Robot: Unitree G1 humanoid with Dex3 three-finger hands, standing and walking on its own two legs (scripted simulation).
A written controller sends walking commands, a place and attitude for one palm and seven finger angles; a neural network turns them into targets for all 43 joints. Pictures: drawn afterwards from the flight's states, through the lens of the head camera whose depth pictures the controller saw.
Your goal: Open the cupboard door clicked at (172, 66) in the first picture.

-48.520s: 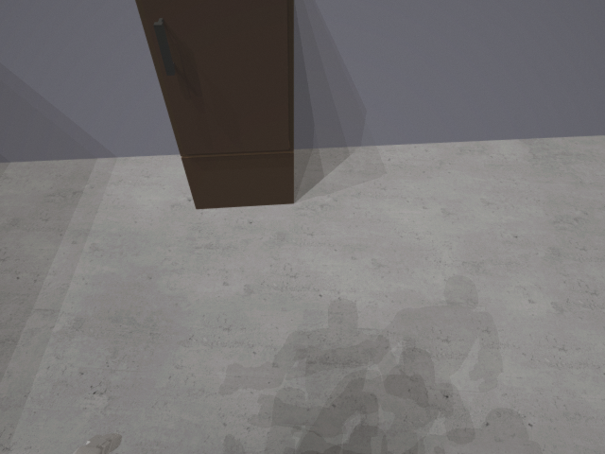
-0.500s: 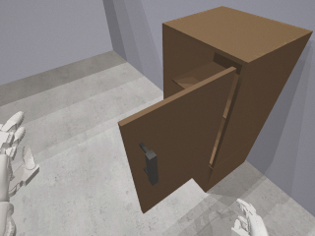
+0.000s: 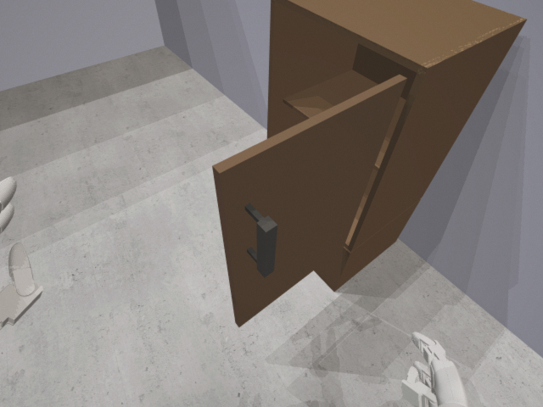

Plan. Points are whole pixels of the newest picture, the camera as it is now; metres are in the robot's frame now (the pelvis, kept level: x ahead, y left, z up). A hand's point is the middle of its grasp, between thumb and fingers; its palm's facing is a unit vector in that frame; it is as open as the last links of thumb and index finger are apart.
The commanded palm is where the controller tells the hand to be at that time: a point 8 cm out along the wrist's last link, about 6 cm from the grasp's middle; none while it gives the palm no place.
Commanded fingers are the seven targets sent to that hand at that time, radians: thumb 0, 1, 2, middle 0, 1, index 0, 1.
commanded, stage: step back with the hand held close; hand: left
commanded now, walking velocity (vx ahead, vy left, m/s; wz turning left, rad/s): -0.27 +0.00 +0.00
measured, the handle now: (258, 241) +0.38 +0.05 -0.01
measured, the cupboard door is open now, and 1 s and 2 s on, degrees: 91 91 91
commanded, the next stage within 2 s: stop stepping back and stand still in 0.74 s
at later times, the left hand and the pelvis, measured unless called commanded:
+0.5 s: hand out of the picture +0.14 +0.28 +0.16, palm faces +0.42 -0.77 -0.49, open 7.4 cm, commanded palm +0.07 +0.32 +0.18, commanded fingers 0.00 0.90 0.90 -0.20 -0.30 -0.20 -0.30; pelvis -0.06 +0.02 -0.01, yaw +2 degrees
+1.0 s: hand out of the picture +0.05 +0.24 +0.17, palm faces +0.32 -0.80 -0.51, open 7.4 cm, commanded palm +0.02 +0.29 +0.18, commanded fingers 0.00 0.90 0.90 -0.20 -0.30 -0.20 -0.30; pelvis -0.13 -0.01 -0.01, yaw -2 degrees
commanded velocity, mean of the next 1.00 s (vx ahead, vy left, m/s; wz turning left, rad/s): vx -0.26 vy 0.02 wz -0.03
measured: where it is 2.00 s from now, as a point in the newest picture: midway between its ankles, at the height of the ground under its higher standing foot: outside the picture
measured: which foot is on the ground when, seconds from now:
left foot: down 0.00-1.00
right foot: down 0.00-0.46, up 0.48-0.74, down 0.76-1.00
